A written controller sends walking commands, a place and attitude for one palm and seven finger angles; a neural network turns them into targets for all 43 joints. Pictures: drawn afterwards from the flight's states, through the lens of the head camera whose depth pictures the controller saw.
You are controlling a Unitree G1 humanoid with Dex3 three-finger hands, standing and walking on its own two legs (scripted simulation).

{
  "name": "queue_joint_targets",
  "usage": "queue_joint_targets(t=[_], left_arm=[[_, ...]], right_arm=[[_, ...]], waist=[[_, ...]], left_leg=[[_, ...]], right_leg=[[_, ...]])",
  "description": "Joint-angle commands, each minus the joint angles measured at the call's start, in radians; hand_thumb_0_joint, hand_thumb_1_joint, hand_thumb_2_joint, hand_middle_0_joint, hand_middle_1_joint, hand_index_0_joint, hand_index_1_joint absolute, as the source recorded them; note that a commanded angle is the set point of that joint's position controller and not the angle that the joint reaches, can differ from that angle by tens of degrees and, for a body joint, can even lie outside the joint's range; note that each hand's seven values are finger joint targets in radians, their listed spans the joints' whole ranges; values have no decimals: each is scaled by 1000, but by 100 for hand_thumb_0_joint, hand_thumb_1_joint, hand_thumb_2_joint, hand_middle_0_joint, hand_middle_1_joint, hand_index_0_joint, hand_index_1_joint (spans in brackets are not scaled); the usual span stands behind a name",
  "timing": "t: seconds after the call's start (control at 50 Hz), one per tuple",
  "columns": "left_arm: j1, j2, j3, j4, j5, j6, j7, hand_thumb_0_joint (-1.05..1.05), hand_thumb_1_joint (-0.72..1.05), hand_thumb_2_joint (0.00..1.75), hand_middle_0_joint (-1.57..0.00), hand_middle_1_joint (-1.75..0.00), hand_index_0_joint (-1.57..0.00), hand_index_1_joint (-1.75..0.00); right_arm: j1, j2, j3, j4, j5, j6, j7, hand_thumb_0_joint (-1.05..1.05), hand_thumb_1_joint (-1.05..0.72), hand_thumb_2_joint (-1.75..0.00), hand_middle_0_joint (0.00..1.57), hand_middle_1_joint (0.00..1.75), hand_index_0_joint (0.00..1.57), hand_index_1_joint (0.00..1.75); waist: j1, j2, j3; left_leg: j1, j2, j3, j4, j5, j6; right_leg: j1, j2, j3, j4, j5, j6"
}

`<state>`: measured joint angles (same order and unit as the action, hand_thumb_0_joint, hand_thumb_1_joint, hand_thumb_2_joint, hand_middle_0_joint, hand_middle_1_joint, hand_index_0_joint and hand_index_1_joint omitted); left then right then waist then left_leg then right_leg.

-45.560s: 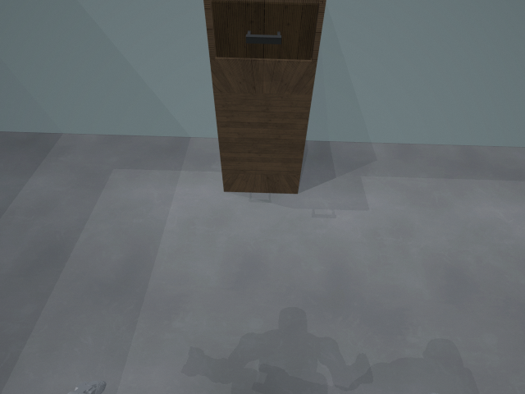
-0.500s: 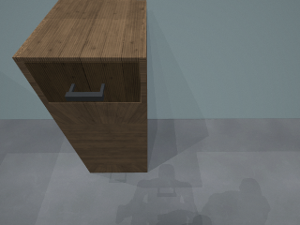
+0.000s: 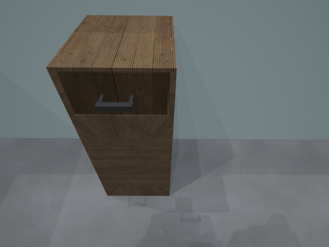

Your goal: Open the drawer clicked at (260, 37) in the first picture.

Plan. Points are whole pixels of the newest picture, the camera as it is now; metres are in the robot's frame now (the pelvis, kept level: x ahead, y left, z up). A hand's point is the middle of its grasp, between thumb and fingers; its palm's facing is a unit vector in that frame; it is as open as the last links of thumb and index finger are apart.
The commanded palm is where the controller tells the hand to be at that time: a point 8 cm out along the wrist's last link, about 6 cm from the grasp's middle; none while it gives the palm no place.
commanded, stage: look again from close up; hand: left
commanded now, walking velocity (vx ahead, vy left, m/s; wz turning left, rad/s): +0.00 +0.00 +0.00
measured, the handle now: (115, 102) +0.53 +0.21 +0.05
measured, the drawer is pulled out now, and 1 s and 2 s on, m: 0.00 0.00 0.00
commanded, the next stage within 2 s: raise the hand with hooked fingers in 0.58 s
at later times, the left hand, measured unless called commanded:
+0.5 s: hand out of the picture +0.02 +0.14 -0.17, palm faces +0.02 -0.99 -0.16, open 7.3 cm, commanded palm none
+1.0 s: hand (118, 191) +0.25 +0.14 -0.01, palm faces +0.00 -0.38 -0.93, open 8.0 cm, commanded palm +0.17 +0.18 -0.01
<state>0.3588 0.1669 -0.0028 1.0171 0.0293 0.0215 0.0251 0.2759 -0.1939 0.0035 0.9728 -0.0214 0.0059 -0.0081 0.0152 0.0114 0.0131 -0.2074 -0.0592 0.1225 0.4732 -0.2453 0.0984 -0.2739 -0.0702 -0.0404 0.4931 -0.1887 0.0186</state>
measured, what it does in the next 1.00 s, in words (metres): shifts its weight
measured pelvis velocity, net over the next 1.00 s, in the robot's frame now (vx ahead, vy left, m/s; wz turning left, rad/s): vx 0.03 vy -0.04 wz -0.05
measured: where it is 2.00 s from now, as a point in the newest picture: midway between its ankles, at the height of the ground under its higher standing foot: outside the picture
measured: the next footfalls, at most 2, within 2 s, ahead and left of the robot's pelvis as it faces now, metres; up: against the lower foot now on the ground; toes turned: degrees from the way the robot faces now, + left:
none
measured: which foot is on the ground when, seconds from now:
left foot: down 0.00-1.00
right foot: down 0.00-1.00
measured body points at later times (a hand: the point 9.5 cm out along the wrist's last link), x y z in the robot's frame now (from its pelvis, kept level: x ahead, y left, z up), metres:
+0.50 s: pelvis +0.03 -0.02 +0.01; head +0.03 -0.02 +0.46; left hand +0.02 +0.19 -0.16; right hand +0.02 -0.23 -0.15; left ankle +0.01 +0.05 -0.74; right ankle +0.05 -0.15 -0.74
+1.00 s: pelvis +0.03 -0.04 -0.01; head +0.03 -0.09 +0.44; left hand +0.25 +0.16 +0.04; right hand +0.22 -0.30 -0.10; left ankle +0.01 +0.05 -0.74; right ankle +0.05 -0.15 -0.74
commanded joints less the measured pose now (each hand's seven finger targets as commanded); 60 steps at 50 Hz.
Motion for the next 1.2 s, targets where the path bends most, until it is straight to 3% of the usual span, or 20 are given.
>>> queue_joint_targets(t=[0.0, 0.24, 0.64, 0.66, 0.68, 0.7, 0.72, 0.74, 0.76, 0.78, 0.82, 0.84, 0.9, 0.92, 0.96, 1.02, 1.06, 1.1, 1.14, 1.18], left_arm=[[22, 74, 6, -39, -5, -31, 2, 0, 90, 90, -20, -30, -20, -30], [35, 53, -3, 36, -14, -46, 11, 0, 90, 90, -20, -30, -20, -30], [33, 32, -2, 58, -18, -49, 19, 0, 90, 90, -20, -30, -20, -30], [67, 85, -2, 99, -4, -58, 56, 0, 90, 90, -20, -30, -20, -30], [-745, 360, -33, -1439, 130, -218, 64, 0, 88, 89, -20, -32, -20, -32], [-307, 299, -13, -1147, 164, -114, 142, 0, 85, 88, -20, -33, -20, -33], [-249, 211, -24, -1100, 108, -41, 199, 0, 83, 87, -21, -34, -21, -34], [45, 34, -121, -936, 139, 58, 211, 0, 81, 86, -21, -36, -21, -36], [-94, 16, -185, -1128, 162, 60, 213, 0, 78, 85, -21, -37, -21, -37], [-64, 66, -168, -1163, 251, 48, 227, 0, 76, 84, -21, -39, -21, -39], [-31, 132, -163, -1137, 430, 43, 274, 0, 71, 82, -21, -42, -21, -42], [-19, 143, -156, -1095, 537, 47, 296, 0, 69, 81, -22, -43, -22, -43], [345, 103, -129, -935, 761, 52, 329, 0, 62, 78, -22, -48, -22, -48], [427, 134, -79, -909, 820, 39, 328, 0, 60, 77, -22, -50, -22, -50], [396, 188, -41, -1009, 906, -9, 333, 0, 55, 75, -22, -53, -22, -53], [317, 290, 55, -1136, 992, -55, 382, 0, 48, 72, -23, -57, -23, -57], [205, 318, 78, -1257, 1038, -59, 433, 0, 43, 70, -23, -60, -23, -60], [69, 361, 103, -1355, 1067, -73, 484, 0, 39, 68, -24, -63, -24, -63], [-89, 385, 102, -1451, 1066, -85, 518, 0, 34, 66, -24, -66, -24, -66], [-173, 385, 94, -1424, 1046, -114, 516, 0, 29, 64, -24, -69, -24, -69]], right_arm=[[25, -116, -23, -29, 3, -25, -6, 0, -90, -90, 20, 30, 20, 30], [80, -67, -2, 74, 11, -43, -15, 0, -90, -90, 20, 30, 20, 30], [104, -26, 3, 141, 10, -43, -23, 0, -90, -90, 20, 30, 20, 30], [13, -70, -2, 67, 20, -51, -16, 0, -90, -90, 20, 30, 20, 30], [7, -229, 0, -297, 77, -186, -55, 0, -90, -90, 20, 30, 20, 30], [-106, -151, 0, -254, 72, -292, -94, 0, -90, -90, 20, 30, 20, 30], [-78, -154, -32, -178, 76, -325, -98, 0, -90, -90, 20, 30, 20, 30], [-49, -94, -20, -179, 80, -329, -96, 0, -90, -90, 20, 30, 20, 30], [-82, -108, -16, -271, 90, -345, -87, 0, -90, -90, 20, 30, 20, 30], [-105, -155, -30, -289, 75, -361, -85, 0, -90, -90, 20, 30, 20, 30], [-133, -191, -30, -358, 34, -343, -65, 0, -90, -90, 20, 30, 20, 30], [-126, -187, -41, -382, 16, -313, -51, 0, -90, -90, 20, 30, 20, 30], [-209, -183, -69, -490, -18, -188, 0, 0, -90, -90, 20, 30, 20, 30], [-224, -180, -75, -504, -12, -130, 22, 0, -90, -90, 20, 30, 20, 30], [-297, -164, -61, -570, -1, -52, 57, 0, -90, -90, 20, 30, 20, 30], [-337, -142, -52, -609, 1, 5, 80, 0, -90, -90, 20, 30, 20, 30], [-330, -123, -57, -625, -17, 25, 78, 0, -90, -90, 20, 30, 20, 30], [-305, -120, -66, -620, -33, 29, 69, 0, -90, -90, 20, 30, 20, 30], [-297, -119, -70, -605, -51, 31, 52, 0, -90, -90, 20, 30, 20, 30], [-290, -123, -73, -579, -53, 19, 42, 0, -90, -90, 20, 30, 20, 30]], waist=[[-13, -23, 60], [-15, -33, 45], [-12, -28, 64], [12, -31, 106], [-82, 274, -412], [8, 341, -324], [-20, 293, -235], [-16, 179, -155], [-29, 107, -32], [-22, 68, -72], [-48, -51, -10], [-45, -162, -20], [59, -330, 17], [103, -303, -17], [130, -275, -86], [154, -99, -152], [143, 43, -253], [116, 107, -354], [67, 85, -382], [25, 65, -339]], left_leg=[[-122, 185, -230, -233, -224, -31], [-52, 171, -177, -187, 18, -45], [-13, 172, -149, -164, 123, -53], [-68, 193, -121, 11, 277, -84], [199, 94, -159, -107, 333, -68], [235, 140, -148, -136, 454, -101], [123, 140, -148, -161, 290, -137], [46, 140, -166, -170, 172, -125], [-33, 122, -175, -154, 67, -108], [-46, 112, -171, -104, 25, -94], [-143, 74, -197, -34, -21, -77], [-163, 63, -188, 0, -8, -81], [-246, 41, -121, 53, -2, -88], [-274, 38, -101, 50, 44, -97], [-301, 33, -76, 64, 94, -102], [-290, 24, -64, 86, 116, -101], [-230, 21, -61, 113, 134, -88], [-141, 17, -79, 165, 193, -79], [-82, 12, -104, 213, 173, -65], [-67, 11, -103, 250, 137, -59]], right_leg=[[35, -20, 61, -69, -43, -45], [78, -45, 69, -96, 61, -45], [97, -44, 70, -114, 118, -51], [48, -84, 93, -70, 374, -43], [149, 55, 112, 27, 193, -63], [37, 56, 31, 96, -41, -82], [-21, 66, -16, 132, -145, -61], [-74, 65, -27, 123, -172, -52], [-82, 59, -32, 91, -128, -49], [-92, 69, -7, 51, -89, -58], [-143, 77, 36, 31, -129, -73], [-178, 86, 39, 32, -185, -77], [-176, 88, 81, -1, -266, -86], [-119, 89, 111, 18, -177, -98], [-61, 84, 123, 81, -25, -103], [-18, 83, 162, 123, 53, -107], [-16, 89, 202, 139, 101, -115], [-66, 90, 257, 152, 164, -121], [-128, 79, 291, 130, 125, -110], [-188, 66, 290, 101, 82, -99]])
